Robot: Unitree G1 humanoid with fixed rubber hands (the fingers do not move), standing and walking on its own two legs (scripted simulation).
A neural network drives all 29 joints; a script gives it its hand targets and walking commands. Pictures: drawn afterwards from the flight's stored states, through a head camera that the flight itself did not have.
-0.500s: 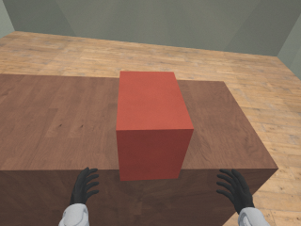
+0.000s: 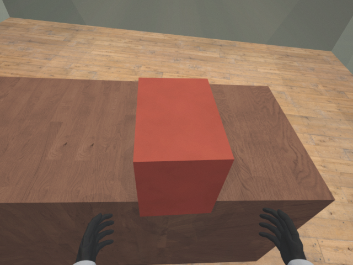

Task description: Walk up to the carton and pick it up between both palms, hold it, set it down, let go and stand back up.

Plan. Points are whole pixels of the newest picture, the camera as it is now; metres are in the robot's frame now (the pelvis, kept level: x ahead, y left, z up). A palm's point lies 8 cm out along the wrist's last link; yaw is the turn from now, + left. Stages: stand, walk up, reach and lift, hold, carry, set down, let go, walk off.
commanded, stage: set down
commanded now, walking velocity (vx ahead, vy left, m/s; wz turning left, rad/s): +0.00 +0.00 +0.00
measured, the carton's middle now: (174, 145) +0.43 +0.02 +0.03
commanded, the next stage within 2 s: let go in 0.48 s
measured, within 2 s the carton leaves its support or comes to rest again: neither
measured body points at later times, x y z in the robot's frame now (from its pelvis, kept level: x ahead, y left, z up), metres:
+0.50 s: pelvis +0.00 +0.00 +0.00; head +0.01 +0.02 +0.45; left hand +0.18 +0.20 -0.07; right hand +0.19 -0.23 -0.04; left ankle +0.01 +0.13 -0.75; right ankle -0.01 -0.12 -0.75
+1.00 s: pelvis +0.02 +0.00 +0.00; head +0.05 +0.02 +0.45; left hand +0.17 +0.21 -0.10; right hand +0.18 -0.24 -0.07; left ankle +0.01 +0.13 -0.75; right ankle -0.01 -0.12 -0.75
